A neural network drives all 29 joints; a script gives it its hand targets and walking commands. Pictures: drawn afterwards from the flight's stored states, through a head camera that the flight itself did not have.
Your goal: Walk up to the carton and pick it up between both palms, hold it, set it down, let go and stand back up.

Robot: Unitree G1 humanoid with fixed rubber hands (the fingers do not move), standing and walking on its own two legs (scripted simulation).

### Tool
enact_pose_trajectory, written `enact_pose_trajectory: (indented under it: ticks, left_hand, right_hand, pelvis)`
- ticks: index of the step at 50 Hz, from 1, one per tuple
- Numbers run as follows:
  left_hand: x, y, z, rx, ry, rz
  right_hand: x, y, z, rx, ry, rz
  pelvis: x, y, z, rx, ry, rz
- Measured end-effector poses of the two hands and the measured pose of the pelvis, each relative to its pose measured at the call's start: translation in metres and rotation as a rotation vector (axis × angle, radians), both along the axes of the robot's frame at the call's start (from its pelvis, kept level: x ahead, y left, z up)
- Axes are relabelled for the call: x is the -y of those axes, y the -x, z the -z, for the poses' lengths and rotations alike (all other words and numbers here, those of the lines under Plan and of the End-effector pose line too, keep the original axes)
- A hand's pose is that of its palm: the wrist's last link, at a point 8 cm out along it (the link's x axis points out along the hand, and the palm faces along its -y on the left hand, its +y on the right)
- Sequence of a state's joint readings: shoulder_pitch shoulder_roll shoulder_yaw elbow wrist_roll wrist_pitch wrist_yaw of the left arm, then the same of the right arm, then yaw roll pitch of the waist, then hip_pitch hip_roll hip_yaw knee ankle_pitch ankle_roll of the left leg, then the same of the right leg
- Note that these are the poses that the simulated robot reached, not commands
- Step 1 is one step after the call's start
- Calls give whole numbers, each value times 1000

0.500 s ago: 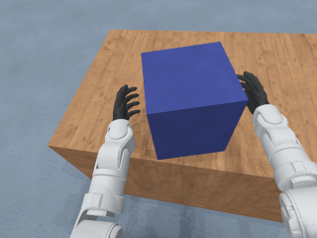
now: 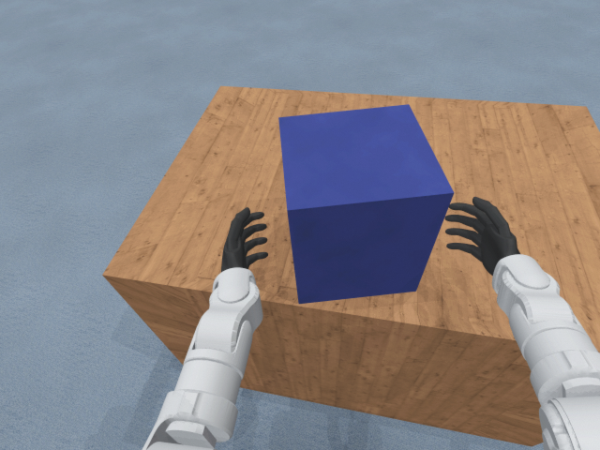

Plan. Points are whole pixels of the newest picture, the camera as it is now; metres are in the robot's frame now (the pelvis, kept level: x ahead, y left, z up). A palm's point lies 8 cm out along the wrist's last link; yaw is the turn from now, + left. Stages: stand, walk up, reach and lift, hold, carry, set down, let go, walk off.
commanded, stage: set down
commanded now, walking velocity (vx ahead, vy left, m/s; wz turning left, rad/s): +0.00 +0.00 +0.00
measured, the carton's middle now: (351, 209) +0.51 +0.03 +0.01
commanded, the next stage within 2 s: none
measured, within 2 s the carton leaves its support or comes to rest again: neither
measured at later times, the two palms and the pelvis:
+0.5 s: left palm (234, 323) +0.27 +0.16 +0.03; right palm (532, 339) +0.31 -0.21 +0.01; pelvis +0.00 +0.00 +0.00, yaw +0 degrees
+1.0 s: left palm (229, 361) +0.23 +0.16 +0.01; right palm (554, 394) +0.25 -0.23 +0.00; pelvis -0.01 +0.00 +0.00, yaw +0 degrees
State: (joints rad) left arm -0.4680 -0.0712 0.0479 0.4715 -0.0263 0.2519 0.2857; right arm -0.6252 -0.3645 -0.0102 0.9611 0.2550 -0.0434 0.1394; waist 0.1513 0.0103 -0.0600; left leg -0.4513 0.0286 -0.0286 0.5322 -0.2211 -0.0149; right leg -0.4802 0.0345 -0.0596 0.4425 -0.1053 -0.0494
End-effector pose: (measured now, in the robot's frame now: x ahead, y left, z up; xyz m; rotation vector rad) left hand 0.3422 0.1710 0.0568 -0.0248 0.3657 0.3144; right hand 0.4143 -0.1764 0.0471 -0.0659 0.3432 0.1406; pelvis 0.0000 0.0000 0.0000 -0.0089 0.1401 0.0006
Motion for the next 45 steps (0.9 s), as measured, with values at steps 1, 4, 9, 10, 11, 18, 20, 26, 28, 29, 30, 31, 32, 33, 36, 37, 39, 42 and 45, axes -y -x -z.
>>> enact_pose_trajectory:
  ticks: [1,4,9,10,11,18,20,26,28,29,30,31,32,33,36,37,39,42,45]
  left_hand:
    - [0,4,5,-5,2,4]
    - [-1,20,20,-21,10,7]
    - [-3,51,44,-53,19,-6]
    - [-3,56,47,-57,18,-8]
    - [-3,60,49,-59,15,-9]
    - [0,67,43,-18,-1,3]
    - [3,66,38,-1,0,13]
    - [9,69,29,22,2,37]
    - [8,73,28,23,4,36]
    - [8,75,28,22,6,35]
    - [7,78,29,19,8,33]
    - [6,81,30,16,10,30]
    - [6,84,31,13,13,28]
    - [5,88,32,9,15,25]
    - [4,97,37,-6,22,12]
    - [4,99,39,-12,23,8]
    - [4,103,41,-20,26,2]
    - [7,106,44,-28,28,3]
    - [9,108,45,-35,28,12]
  right_hand:
    - [2,4,5,1,5,0]
    - [6,21,21,-10,22,-5]
    - [15,51,46,-42,39,-10]
    - [17,56,50,-45,39,-12]
    - [18,61,52,-45,40,-14]
    - [28,81,49,-12,37,-13]
    - [31,85,45,-2,36,-7]
    - [40,104,40,6,35,19]
    - [43,113,42,-3,37,27]
    - [44,118,43,-9,37,30]
    - [45,123,44,-16,38,34]
    - [47,128,46,-24,40,36]
    - [48,134,48,-32,42,37]
    - [48,139,49,-39,45,37]
    - [51,151,52,-56,53,34]
    - [51,154,52,-59,55,34]
    - [52,159,52,-62,58,32]
    - [53,161,50,-60,60,27]
    - [52,161,49,-54,58,21]
  pelvis:
    - [0,-1,0,6,0,0]
    - [-1,-1,-1,25,2,-1]
    - [-3,0,-1,39,3,-1]
    - [-3,0,-1,39,3,-1]
    - [-2,0,-1,39,3,-1]
    - [-1,2,-1,52,1,-1]
    - [-1,3,-1,63,1,-1]
    - [-2,5,-2,113,2,-2]
    - [-2,6,-2,131,3,-3]
    - [-3,6,-2,139,3,-3]
    - [-3,7,-2,146,4,-3]
    - [-3,7,-2,153,4,-3]
    - [-3,8,-2,159,4,-3]
    - [-3,8,-2,164,4,-3]
    - [-3,10,-2,176,4,-3]
    - [-3,11,-2,178,4,-3]
    - [-3,12,-2,182,3,-3]
    - [-2,13,-1,184,2,-3]
    - [-2,12,-1,185,2,-3]
